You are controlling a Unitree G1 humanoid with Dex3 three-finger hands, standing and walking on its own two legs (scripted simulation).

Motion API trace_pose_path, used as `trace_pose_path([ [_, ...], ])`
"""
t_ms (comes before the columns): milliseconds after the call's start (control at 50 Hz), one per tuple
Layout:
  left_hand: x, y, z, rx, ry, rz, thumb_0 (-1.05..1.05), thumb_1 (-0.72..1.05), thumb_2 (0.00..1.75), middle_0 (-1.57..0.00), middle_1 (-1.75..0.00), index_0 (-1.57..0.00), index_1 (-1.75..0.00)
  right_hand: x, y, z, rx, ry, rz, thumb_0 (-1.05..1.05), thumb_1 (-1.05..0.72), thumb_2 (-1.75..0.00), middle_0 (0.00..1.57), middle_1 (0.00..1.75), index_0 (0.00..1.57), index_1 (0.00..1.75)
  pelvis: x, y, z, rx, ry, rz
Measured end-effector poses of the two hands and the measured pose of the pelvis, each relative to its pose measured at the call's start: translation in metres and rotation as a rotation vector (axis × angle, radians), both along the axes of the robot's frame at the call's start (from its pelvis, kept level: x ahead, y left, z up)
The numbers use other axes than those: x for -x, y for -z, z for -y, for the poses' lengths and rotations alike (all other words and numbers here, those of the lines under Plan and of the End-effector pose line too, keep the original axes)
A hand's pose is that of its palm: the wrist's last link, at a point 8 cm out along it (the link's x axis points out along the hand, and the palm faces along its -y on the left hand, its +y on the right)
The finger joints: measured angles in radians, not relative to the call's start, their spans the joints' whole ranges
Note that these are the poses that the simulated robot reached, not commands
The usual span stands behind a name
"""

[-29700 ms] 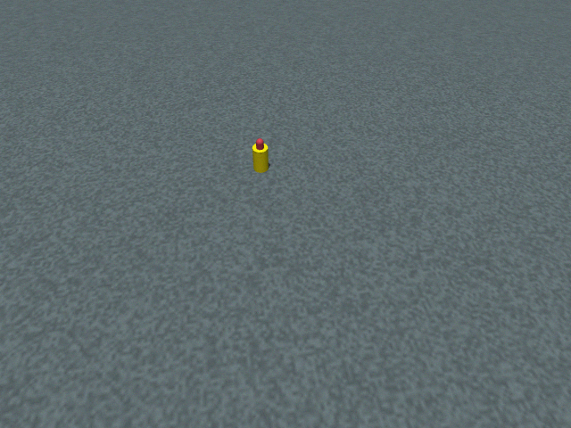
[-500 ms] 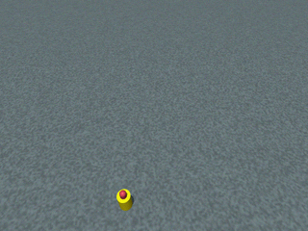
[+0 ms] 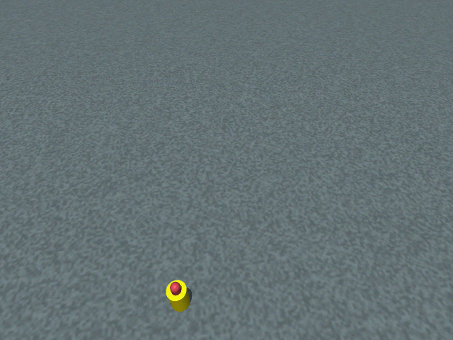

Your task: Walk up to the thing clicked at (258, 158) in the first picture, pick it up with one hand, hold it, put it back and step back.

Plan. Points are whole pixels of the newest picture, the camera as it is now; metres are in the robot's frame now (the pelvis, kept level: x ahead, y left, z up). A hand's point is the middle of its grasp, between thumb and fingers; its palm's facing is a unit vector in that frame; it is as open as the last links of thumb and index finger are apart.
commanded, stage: stand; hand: left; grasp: from the side
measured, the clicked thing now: (177, 293) +0.43 +0.21 -0.69
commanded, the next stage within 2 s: step back in 0.64 s
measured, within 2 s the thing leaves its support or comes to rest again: neither
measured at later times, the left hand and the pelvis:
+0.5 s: hand out of the picture +0.09 +0.25 -0.16, palm faces -0.02 -0.94 -0.34, open 7.4 cm; pelvis +0.01 +0.00 +0.00, yaw +0 degrees
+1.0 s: hand out of the picture +0.08 +0.29 -0.17, palm faces -0.02 -0.92 -0.39, open 7.4 cm; pelvis -0.05 +0.01 -0.02, yaw +0 degrees
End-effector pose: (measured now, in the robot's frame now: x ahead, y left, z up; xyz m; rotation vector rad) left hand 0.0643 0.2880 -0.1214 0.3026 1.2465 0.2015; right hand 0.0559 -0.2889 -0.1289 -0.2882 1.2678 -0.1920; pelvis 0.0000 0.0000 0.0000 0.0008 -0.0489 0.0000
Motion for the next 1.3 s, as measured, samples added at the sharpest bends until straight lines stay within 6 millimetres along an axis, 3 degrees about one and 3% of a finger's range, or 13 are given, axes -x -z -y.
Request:
trace_pose_path([
  [200,-0.012,-0.002,-0.003,-0.005,0.0,0.008,0.01,0.91,0.9,-0.21,-0.3,-0.2,-0.3,-0.011,-0.002,0.002,0.006,0.001,0.012,0.01,-0.9,-0.89,0.2,0.3,0.21,0.3,-0.007,-0.001,0.0,0.0,0.005,-0.004],
  [660,-0.02,-0.001,-0.005,-0.001,-0.002,-0.006,0.01,0.91,0.9,-0.21,-0.3,-0.2,-0.3,-0.021,-0.004,0.003,0.01,0.004,0.006,0.01,-0.9,-0.89,0.2,0.3,0.21,0.3,-0.016,-0.001,-0.001,0.0,0.008,-0.02],
  [820,-0.022,0.004,-0.023,-0.037,-0.001,0.028,0.01,0.91,0.9,-0.21,-0.3,-0.21,-0.3,-0.022,-0.001,0.012,0.035,0.007,0.033,0.01,-0.9,-0.89,0.2,0.3,0.21,0.3,0.011,0.01,-0.005,0.01,0.006,-0.025],
  [960,-0.018,0.011,-0.041,-0.055,0.032,0.065,0.01,0.91,0.9,-0.21,-0.3,-0.2,-0.3,-0.002,0.002,0.01,0.062,-0.001,0.054,0.01,-0.9,-0.89,0.2,0.3,0.21,0.3,0.037,0.022,-0.015,-0.001,0.013,-0.013],
  [1100,0.016,0.007,-0.029,-0.064,0.031,0.06,0.01,0.91,0.9,-0.21,-0.3,-0.2,-0.3,0.027,0.004,0.016,0.055,-0.032,0.065,0.01,-0.9,-0.89,0.2,0.3,0.21,0.3,0.067,0.021,-0.002,0.007,0.025,-0.03],
  [1220,0.075,0.011,-0.004,-0.093,0.035,0.008,0.01,0.91,0.9,-0.21,-0.3,-0.2,-0.3,0.043,0.028,0.036,0.026,-0.02,0.118,0.01,-0.9,-0.89,0.2,0.3,0.21,0.3,0.099,0.034,0.017,0.015,0.05,-0.012],
  [1300,0.116,0.001,0.011,-0.085,0.025,-0.04,0.01,0.91,0.9,-0.21,-0.3,-0.21,-0.3,0.066,0.027,0.038,0.004,0.0,0.091,0.01,-0.9,-0.89,0.2,0.3,0.21,0.3,0.114,0.025,0.023,-0.023,0.059,-0.009],
])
